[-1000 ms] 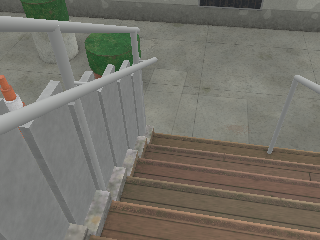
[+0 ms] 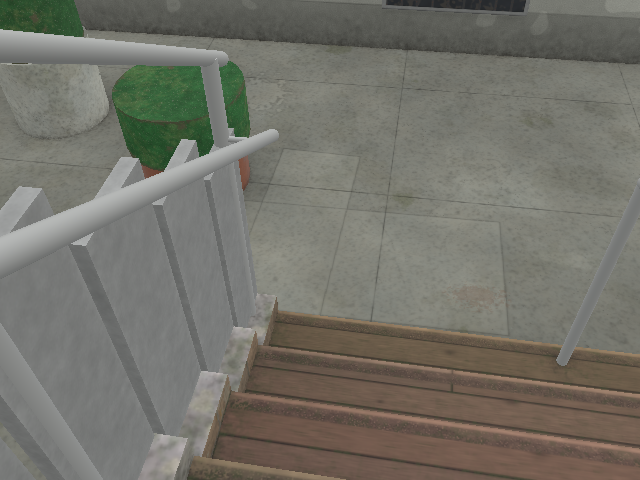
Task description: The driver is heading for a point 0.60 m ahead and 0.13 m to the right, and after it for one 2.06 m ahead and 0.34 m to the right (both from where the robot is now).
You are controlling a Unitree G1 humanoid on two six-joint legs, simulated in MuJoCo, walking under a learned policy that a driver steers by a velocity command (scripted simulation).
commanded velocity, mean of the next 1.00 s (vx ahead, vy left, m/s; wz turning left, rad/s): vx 0.50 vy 0.00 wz -0.33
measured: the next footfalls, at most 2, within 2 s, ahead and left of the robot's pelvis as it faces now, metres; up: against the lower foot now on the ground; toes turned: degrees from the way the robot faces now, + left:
left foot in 0.26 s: +0.30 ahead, +0.13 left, -0.17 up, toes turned +2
right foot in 0.82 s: +0.58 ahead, -0.05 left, -0.34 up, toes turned -17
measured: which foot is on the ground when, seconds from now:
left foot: up 0.00-0.24, down 0.26-0.84, up 0.86-1.00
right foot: down 0.00-0.28, up 0.30-0.80, down 0.82-1.00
